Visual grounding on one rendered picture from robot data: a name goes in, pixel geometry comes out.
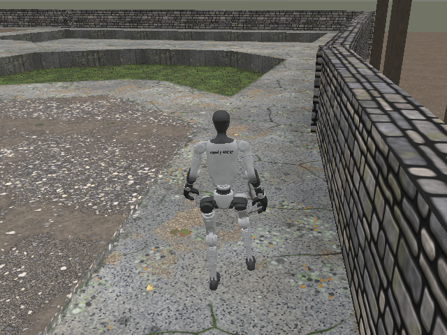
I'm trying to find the right robot shin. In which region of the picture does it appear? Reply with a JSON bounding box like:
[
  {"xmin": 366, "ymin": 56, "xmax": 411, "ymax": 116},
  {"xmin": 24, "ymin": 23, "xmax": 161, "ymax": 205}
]
[{"xmin": 241, "ymin": 217, "xmax": 253, "ymax": 262}]

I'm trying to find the robot left upper arm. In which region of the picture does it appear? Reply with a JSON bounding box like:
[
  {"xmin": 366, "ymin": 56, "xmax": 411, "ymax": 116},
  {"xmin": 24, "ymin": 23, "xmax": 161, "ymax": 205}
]
[{"xmin": 189, "ymin": 141, "xmax": 207, "ymax": 178}]

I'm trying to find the robot left hand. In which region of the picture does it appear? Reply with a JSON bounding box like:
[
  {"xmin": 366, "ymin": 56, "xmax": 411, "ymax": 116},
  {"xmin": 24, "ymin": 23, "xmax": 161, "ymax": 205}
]
[{"xmin": 183, "ymin": 188, "xmax": 199, "ymax": 200}]

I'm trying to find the robot right hand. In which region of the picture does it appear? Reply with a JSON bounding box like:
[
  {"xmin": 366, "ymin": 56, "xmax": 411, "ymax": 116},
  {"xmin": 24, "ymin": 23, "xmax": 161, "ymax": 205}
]
[{"xmin": 252, "ymin": 196, "xmax": 268, "ymax": 213}]

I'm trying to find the left robot thigh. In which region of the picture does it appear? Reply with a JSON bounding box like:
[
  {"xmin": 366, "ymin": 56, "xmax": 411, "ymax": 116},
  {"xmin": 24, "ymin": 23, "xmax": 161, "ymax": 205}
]
[{"xmin": 200, "ymin": 195, "xmax": 219, "ymax": 247}]

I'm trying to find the robot right forearm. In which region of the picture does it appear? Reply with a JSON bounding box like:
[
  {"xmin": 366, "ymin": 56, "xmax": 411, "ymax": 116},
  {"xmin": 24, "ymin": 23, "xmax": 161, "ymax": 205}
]
[{"xmin": 250, "ymin": 168, "xmax": 265, "ymax": 199}]

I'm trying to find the robot left forearm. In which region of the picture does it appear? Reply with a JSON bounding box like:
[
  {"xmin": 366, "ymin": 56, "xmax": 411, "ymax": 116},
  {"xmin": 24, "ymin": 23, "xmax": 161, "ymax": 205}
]
[{"xmin": 184, "ymin": 168, "xmax": 196, "ymax": 191}]

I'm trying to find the robot right upper arm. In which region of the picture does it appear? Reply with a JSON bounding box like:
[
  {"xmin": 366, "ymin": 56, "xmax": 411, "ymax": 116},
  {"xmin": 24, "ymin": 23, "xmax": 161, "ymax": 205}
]
[{"xmin": 236, "ymin": 140, "xmax": 256, "ymax": 179}]

